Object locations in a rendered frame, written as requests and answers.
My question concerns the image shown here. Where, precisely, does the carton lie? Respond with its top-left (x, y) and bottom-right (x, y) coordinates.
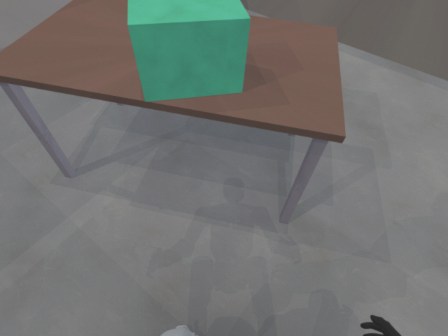
top-left (127, 0), bottom-right (251, 102)

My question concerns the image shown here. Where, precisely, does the right robot hand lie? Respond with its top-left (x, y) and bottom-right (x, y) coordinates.
top-left (360, 315), bottom-right (401, 336)

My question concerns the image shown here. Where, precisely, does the table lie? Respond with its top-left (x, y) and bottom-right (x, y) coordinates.
top-left (0, 0), bottom-right (346, 224)

